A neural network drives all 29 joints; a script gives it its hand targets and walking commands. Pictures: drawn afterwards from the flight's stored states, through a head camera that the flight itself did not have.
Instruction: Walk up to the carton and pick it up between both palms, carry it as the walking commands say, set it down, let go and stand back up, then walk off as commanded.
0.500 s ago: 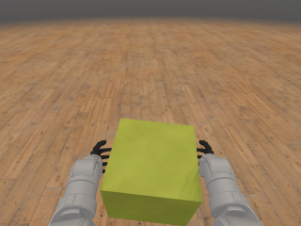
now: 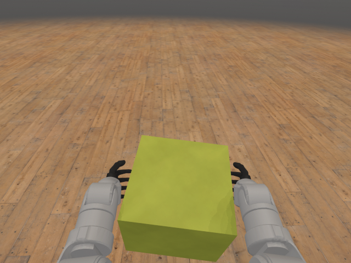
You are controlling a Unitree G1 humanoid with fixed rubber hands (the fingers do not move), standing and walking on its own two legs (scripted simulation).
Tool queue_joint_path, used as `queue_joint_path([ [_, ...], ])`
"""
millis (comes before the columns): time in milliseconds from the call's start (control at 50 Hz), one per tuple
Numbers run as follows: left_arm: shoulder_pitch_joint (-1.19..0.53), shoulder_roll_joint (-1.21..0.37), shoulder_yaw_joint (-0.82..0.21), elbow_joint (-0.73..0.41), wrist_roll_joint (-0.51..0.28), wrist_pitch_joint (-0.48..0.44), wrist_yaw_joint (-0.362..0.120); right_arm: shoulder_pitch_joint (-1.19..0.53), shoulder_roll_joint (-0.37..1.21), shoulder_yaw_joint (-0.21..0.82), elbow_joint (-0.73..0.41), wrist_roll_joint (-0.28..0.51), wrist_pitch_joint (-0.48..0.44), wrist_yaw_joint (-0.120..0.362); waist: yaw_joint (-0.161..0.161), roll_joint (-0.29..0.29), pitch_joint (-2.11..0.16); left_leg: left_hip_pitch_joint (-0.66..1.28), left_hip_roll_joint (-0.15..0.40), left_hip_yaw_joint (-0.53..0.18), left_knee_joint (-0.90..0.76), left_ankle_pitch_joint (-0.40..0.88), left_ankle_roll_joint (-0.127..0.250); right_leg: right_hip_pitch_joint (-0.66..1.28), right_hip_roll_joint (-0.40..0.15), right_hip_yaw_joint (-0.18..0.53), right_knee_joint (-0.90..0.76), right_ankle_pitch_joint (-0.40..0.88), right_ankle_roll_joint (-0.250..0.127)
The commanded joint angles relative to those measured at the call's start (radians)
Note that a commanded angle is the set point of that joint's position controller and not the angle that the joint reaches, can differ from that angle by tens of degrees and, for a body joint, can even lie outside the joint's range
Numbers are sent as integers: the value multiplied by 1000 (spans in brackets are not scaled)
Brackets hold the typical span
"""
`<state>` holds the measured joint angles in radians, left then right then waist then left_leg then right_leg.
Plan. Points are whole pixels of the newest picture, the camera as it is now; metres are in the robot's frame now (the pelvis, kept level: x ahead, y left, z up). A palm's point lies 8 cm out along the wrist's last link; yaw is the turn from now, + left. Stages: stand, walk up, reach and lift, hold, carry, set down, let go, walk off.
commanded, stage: carry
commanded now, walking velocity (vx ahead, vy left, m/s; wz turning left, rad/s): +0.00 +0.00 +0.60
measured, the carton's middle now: (177, 197) +0.34 +0.00 +0.00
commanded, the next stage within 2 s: none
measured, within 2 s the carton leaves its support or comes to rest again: neither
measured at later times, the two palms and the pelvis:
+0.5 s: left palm (62, 184) +0.29 +0.26 +0.11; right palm (204, 172) +0.34 -0.06 +0.10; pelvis -0.02 +0.05 -0.02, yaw +11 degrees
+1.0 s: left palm out of the picture +0.19 +0.36 +0.11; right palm (150, 180) +0.32 +0.07 +0.09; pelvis -0.07 +0.09 -0.01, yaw +26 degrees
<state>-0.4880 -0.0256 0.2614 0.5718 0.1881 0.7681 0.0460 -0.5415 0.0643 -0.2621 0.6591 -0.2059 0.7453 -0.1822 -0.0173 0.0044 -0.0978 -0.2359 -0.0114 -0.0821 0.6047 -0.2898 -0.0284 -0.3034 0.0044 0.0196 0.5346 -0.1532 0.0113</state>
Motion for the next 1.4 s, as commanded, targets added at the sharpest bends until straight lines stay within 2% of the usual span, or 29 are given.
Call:
queue_joint_path([
  [0, -809, -1194, -526, -401, -361, -26, -335, -741, 1165, 565, -411, 375, 3, 480, 24, -121, -364, -180, 22, 65, 147, -108, 27, 72, -279, 170, -132, -278, -73],
  [60, -885, -1196, -603, -525, -388, 59, -268, -769, 1163, 605, -495, 433, 90, 446, -1, -52, -392, -151, 39, 20, 17, -74, 60, 14, -234, 65, -39, -237, -39],
  [120, -984, -1165, -636, -539, -415, 147, -211, -864, 1099, 597, -545, 457, 175, 391, 3, 279, -343, -167, 224, -276, -199, 134, 121, -98, -32, -146, 259, -220, 27],
  [140, -1134, -1146, -668, -609, -455, 161, -188, -983, 1090, 607, -571, 479, 191, 364, 1, 287, -370, -105, 241, -309, -174, 278, 134, -113, -4, -159, 268, -246, 30],
  [180, -980, -1141, -651, -602, -458, 213, -152, -928, 1061, 629, -661, 490, 237, 321, 13, 247, -424, -78, 194, -220, -48, 566, 127, -4, -1, -155, 148, -207, 20],
  [220, -895, -1119, -626, -628, -470, 254, -118, -843, 1047, 634, -706, 480, 279, 267, 22, 107, -525, -154, 123, -115, 141, 610, 69, 247, -143, -55, -10, -13, -3],
  [240, -893, -1093, -612, -657, -471, 264, -94, -863, 1045, 642, -737, 491, 296, 241, 27, 2, -549, -273, 74, -81, 196, 458, 45, 375, -247, 40, -2, 201, -31],
  [280, -918, -1073, -600, -710, -459, 279, -57, -928, 1017, 634, -782, 517, 322, 209, 24, -256, -549, -470, -8, 62, 411, -254, 7, 414, -509, 252, 29, 559, -155],
  [320, -919, -1051, -562, -713, -435, 307, -18, -995, 1004, 633, -804, 543, 352, 190, 26, -197, -489, -402, 57, 89, 405, -233, 23, 276, -475, 140, 1, 382, -150],
  [400, -963, -1014, -530, -721, -414, 345, 32, -1036, 995, 619, -815, 538, 382, 142, 10, -186, -439, -181, 15, 144, 83, -41, 37, 81, -342, -97, 85, 167, -41],
  [420, -936, -1001, -524, -721, -407, 356, 38, -990, 998, 610, -806, 531, 393, 135, 6, -177, -440, -148, 19, 83, 3, 27, 46, 54, -301, -123, 141, 97, -3],
  [440, -893, -1000, -515, -686, -401, 371, 46, -951, 982, 593, -788, 521, 406, 129, 9, -48, -449, -65, 71, -14, -53, 216, 58, -11, -240, -166, 247, 17, 39],
  [480, -902, -996, -535, -698, -407, 392, 52, -911, 953, 558, -780, 500, 420, 122, -2, 273, -421, 92, 302, -453, -121, 679, 183, -332, -39, -168, 446, -478, 110],
  [560, -979, -1074, -600, -661, -455, 378, 35, -1052, 936, 575, -875, 490, 386, 112, 3, 181, -496, 224, 249, -396, -104, 548, 182, -377, -53, -29, 523, -392, 75],
  [680, -896, -1064, -636, -693, -498, 388, 19, -929, 902, 559, -909, 439, 379, 89, 5, 222, -567, 71, 172, -292, -89, 651, 142, 39, 0, -103, 95, -323, 48],
  [720, -853, -1053, -621, -696, -485, 386, 12, -897, 913, 579, -908, 437, 384, 88, 25, 95, -568, -191, 104, -196, 3, 419, 70, 337, -147, -25, -58, -141, 8],
  [760, -868, -1067, -627, -735, -490, 375, 1, -931, 943, 613, -963, 460, 383, 92, 19, -331, -516, -479, -28, 60, 338, -210, -4, 405, -524, 227, -19, 428, -167],
  [780, -879, -1057, -609, -716, -476, 375, 2, -1023, 942, 621, -971, 480, 381, 94, 19, -305, -487, -504, 14, 80, 486, -280, -8, 380, -550, 199, -16, 516, -208],
  [820, -814, -1039, -563, -697, -440, 371, 6, -1016, 965, 640, -951, 505, 385, 102, 22, -179, -461, -488, 29, 93, 512, -208, 0, 328, -492, 94, -11, 475, -163],
  [980, -732, -1018, -555, -741, -393, 364, 16, -945, 1019, 672, -927, 550, 395, 137, 16, -235, -474, -169, 5, 176, -63, 35, 6, 260, -357, -220, 187, 420, -2],
  [1000, -709, -1032, -556, -712, -394, 372, 13, -951, 1002, 667, -950, 552, 396, 139, 12, -161, -515, -41, 48, 81, -59, 238, 29, 162, -311, -218, 269, 262, 43],
  [1040, -760, -1021, -587, -710, -400, 375, 15, -926, 969, 641, -908, 533, 393, 144, -3, 265, -502, 249, 298, -371, -36, 1062, 170, -295, -112, -183, 536, -497, 134],
  [1060, -863, -1021, -617, -691, -414, 369, 14, -1005, 951, 627, -904, 521, 378, 142, -6, 317, -492, 288, 312, -431, -49, 1071, 222, -369, -80, -117, 574, -568, 121],
  [1100, -824, -1080, -658, -712, -444, 359, -1, -960, 977, 654, -947, 518, 368, 151, -3, 167, -529, 375, 270, -375, -25, 982, 212, -423, -87, -44, 620, -500, 104],
  [1160, -840, -1099, -691, -743, -470, 349, -12, -950, 961, 641, -976, 500, 354, 149, -10, 119, -532, 309, 235, -356, -69, 779, 210, -357, -54, -63, 557, -426, 97],
  [1220, -835, -1121, -732, -778, -502, 356, -21, -911, 947, 630, -1022, 482, 345, 146, -13, 212, -532, 297, 215, -371, -61, 865, 224, -296, -29, -62, 444, -436, 89],
  [1320, -733, -1094, -713, -763, -503, 366, -33, -848, 933, 653, -1042, 466, 358, 137, -5, 155, -616, 210, 188, -351, -39, 876, 199, -31, -9, -65, 173, -348, 59],
  [1360, -763, -1071, -702, -788, -493, 367, -35, -867, 937, 668, -1032, 473, 365, 140, 22, 120, -612, -85, 135, -253, 9, 691, 124, 288, -77, -65, -8, -167, 20],
  [1380, -744, -1054, -687, -792, -487, 368, -32, -854, 938, 672, -1026, 475, 369, 133, 33, 52, -606, -227, 84, -179, 70, 474, 71, 451, -198, 5, -58, -9, -14],
])
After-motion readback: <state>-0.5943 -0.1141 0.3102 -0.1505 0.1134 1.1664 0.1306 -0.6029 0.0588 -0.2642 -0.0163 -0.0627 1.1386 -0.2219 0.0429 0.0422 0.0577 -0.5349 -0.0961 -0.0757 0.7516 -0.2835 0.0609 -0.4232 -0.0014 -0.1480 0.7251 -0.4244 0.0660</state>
